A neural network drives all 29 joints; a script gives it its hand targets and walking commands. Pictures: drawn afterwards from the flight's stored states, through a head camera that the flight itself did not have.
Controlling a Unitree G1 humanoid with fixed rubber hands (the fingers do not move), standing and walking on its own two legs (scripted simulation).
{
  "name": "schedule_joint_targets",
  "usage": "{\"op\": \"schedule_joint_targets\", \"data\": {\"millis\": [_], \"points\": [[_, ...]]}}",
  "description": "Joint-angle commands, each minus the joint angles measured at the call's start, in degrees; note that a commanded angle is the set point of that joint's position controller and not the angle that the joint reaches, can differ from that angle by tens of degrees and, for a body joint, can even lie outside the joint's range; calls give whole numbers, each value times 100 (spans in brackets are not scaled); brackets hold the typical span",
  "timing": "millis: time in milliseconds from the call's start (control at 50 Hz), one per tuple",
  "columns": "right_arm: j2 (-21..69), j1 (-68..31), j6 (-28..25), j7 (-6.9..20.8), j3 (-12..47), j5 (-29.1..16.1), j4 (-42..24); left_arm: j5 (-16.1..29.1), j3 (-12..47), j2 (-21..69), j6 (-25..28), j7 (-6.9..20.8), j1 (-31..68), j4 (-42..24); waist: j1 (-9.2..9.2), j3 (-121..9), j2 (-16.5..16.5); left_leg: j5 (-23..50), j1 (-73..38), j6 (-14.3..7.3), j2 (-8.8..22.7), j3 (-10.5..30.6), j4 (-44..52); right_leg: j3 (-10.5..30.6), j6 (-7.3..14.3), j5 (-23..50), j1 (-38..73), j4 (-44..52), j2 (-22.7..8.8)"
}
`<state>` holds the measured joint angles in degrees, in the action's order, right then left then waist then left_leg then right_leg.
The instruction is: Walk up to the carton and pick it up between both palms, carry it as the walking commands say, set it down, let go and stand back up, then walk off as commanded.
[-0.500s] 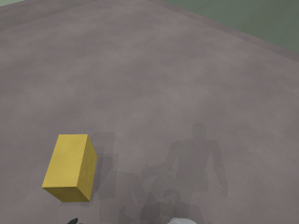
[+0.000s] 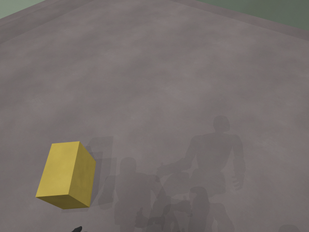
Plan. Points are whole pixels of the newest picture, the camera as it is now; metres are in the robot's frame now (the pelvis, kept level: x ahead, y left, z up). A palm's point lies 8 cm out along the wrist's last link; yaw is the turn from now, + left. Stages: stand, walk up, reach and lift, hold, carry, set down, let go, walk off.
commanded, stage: stand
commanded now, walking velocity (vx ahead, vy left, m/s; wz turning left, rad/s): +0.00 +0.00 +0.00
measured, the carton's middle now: (71, 176) +0.51 +0.57 -0.62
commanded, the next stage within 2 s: none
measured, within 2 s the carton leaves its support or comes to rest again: neither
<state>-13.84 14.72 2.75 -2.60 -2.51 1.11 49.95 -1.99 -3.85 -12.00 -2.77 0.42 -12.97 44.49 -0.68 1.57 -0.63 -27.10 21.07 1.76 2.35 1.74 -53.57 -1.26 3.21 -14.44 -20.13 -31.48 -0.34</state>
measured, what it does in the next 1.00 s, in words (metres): steps on the spot: left foot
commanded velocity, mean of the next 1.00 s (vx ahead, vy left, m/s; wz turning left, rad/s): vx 0.00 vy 0.00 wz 0.00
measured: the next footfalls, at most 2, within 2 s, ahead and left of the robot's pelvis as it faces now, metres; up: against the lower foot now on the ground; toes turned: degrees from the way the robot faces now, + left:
left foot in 0.46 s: -0.03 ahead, +0.15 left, +0.00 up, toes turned +0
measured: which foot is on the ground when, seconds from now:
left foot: up 0.00-0.44, down 0.46-1.00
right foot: down 0.00-1.00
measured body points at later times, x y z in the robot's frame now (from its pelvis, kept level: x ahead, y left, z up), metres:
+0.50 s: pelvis -0.03 +0.02 +0.00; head -0.02 +0.03 +0.44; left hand +0.06 +0.26 -0.14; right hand +0.00 -0.24 -0.14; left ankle -0.07 +0.15 -0.74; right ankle +0.02 -0.06 -0.74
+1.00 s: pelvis -0.02 +0.03 +0.00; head -0.01 +0.05 +0.45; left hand +0.08 +0.27 -0.14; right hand +0.03 -0.22 -0.13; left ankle -0.07 +0.15 -0.74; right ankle +0.02 -0.06 -0.74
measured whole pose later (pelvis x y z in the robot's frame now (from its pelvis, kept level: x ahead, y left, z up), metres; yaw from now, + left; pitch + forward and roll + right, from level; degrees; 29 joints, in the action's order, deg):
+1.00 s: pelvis -0.02 +0.03 +0.00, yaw -1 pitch +0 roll -1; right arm -10.6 16.9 -0.7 -1.8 -2.5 0.7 50.5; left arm -1.9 -3.8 -11.3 -1.0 -0.3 -15.6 44.7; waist -0.7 0.5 -0.9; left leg -20.3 10.1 0.0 1.7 -1.1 -29.8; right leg -3.5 2.9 -10.2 -16.8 -26.3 2.3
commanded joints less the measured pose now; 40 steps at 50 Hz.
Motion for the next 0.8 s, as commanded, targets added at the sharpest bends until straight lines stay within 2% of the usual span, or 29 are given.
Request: {"op": "schedule_joint_targets", "data": {"millis": [0,20,60,100,120,140,160,180,200,240,260,300,320,340,360,380,400,420,440,460,480,500,540,560,600,680,720,740,780], "points": [[-230,539,71,108,-230,-55,48,124,26,-527,317,-233,-644,68,79,-690,-623,257,351,323,-249,175,-419,967,-436,2966,2012,1346,-1134],[-270,530,95,144,-228,-94,114,111,31,-512,348,-243,-656,74,48,-678,-630,467,426,342,-181,162,-243,898,-582,3413,2076,1287,-1128],[-236,628,110,101,-225,-71,181,142,35,-457,361,-233,-790,139,55,-898,-823,322,126,385,-213,130,-57,1029,-536,2992,2128,1365,-1200],[-220,426,143,102,-183,-101,105,127,3,-525,319,-240,-613,-2,174,-725,-470,350,125,462,-104,30,275,1188,-510,1989,1939,1642,-1327],[-143,391,148,117,-152,-124,102,125,-15,-593,310,-228,-548,-8,166,-582,-639,352,72,483,-45,-49,551,1042,-453,1925,1801,1682,-1228],[-94,188,143,138,-116,-85,41,79,-21,-594,311,-209,-456,-58,164,-500,-547,200,-161,445,-13,-96,788,1075,-229,1386,1457,1778,-1262],[-150,112,146,128,-120,-45,-21,67,-57,-625,292,-200,-386,-32,119,-314,-553,252,-153,416,-22,-118,925,1047,-167,870,1291,1866,-1202],[-262,173,176,115,-141,-71,-44,55,-47,-612,272,-200,-334,-120,163,-302,-580,149,-413,351,-23,-178,1057,1063,-40,-22,945,2026,-1292],[-179,101,150,139,-101,-59,-77,57,-67,-648,221,-209,-300,-84,144,-140,-769,0,-418,297,-80,-260,1262,1070,37,-779,808,2104,-1146],[-133,231,86,128,-89,-31,-61,34,-74,-572,222,-163,-298,-117,164,-39,-655,66,-441,181,-88,-257,1517,1138,227,-896,778,2018,-1126],[-250,389,71,129,-127,-23,-21,65,-55,-494,205,-176,-416,-95,181,17,-635,-95,-537,89,-155,-356,1583,1265,259,-1192,595,2078,-1191],[-167,602,28,132,-83,-7,42,53,-117,-674,187,-150,-320,-104,14,19,-718,82,-907,-96,-174,-432,2054,1218,368,-1367,316,1941,-1136],[-103,787,-6,165,-32,-56,124,33,-147,-683,168,-131,-203,-154,-90,5,-662,746,-1271,-159,-106,-453,2652,1161,330,-1455,81,1831,-1006],[25,936,-80,174,16,-2,147,95,-154,-621,149,-121,-175,-210,-175,163,-157,1294,-1374,-223,91,-271,3013,1008,220,-1417,-247,1640,-917],[-120,982,-110,184,7,50,185,121,-154,-585,115,-105,-198,-171,-172,220,236,979,-1137,-417,310,70,3075,832,87,-1226,-221,1348,-652],[-295,863,-162,168,36,49,126,139,-143,-449,104,-81,-248,-216,-61,271,558,328,-411,-656,813,864,3719,616,-32,-694,225,795,-381],[-378,485,-193,154,62,30,-5,198,-109,-288,104,-58,-262,-201,182,409,730,-177,178,-742,966,1084,4096,424,-62,-372,697,498,-128],[-377,281,-230,116,83,60,-45,194,-74,-262,140,-32,-351,-150,264,357,574,-417,350,-657,938,1046,4185,388,-81,-8,1026,620,-74],[-459,224,-296,104,90,55,-121,225,-42,-188,134,-19,-207,-148,212,353,589,-242,411,-539,929,1022,4265,475,-62,184,1222,691,-129],[-506,96,-333,108,65,10,-171,213,-15,-112,163,8,-141,-154,216,321,691,-106,248,-457,746,897,4223,473,-90,496,1242,878,-105],[-535,-83,-367,102,26,-35,-228,140,10,-139,195,15,-171,-184,323,353,882,426,305,-362,649,760,4056,295,-106,796,1476,924,-104],[-498,-15,-399,160,4,-46,-234,105,40,-121,220,16,-25,-226,192,187,734,713,119,-316,564,651,3857,369,-58,945,1526,1009,-218],[-249,480,-431,164,24,-92,-106,84,41,-234,300,-71,-118,-155,56,-121,460,1506,-343,-319,471,549,3610,427,-4,1066,1573,954,-353],[-220,588,-440,137,48,-46,-70,88,9,-277,303,-74,-255,-94,66,-346,535,1843,-622,-288,467,491,3512,436,39,1088,1568,873,-364],[-127,515,-438,152,48,-53,-58,89,-8,-350,327,-64,-298,-41,134,-379,511,1872,-632,-353,493,499,3474,426,3,964,1454,884,-394],[-173,558,-426,123,71,-27,-102,101,24,-328,322,-90,-359,-10,132,-479,405,2646,-885,-305,446,328,3222,381,24,1606,1437,799,-449],[-122,583,-429,136,38,-41,-100,104,6,-361,301,-139,-424,25,104,-522,285,2378,-867,-300,407,257,3231,396,-4,1600,1490,829,-481],[-116,606,-405,117,52,-54,-32,99,19,-312,299,-144,-461,19,128,-505,529,2257,-829,-286,385,265,3244,403,22,1596,1544,848,-486],[-197,534,-383,122,26,-62,-50,103,15,-380,295,-116,-478,29,98,-475,341,2339,-858,-295,424,320,3232,416,3,1588,1485,824,-461]]}}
